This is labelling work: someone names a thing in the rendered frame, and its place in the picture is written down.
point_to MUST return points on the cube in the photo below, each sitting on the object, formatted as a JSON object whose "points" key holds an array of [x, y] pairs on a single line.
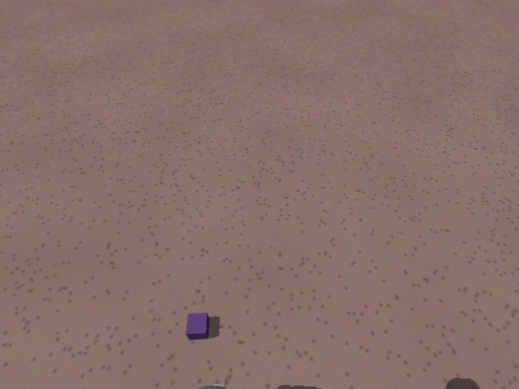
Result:
{"points": [[197, 326]]}

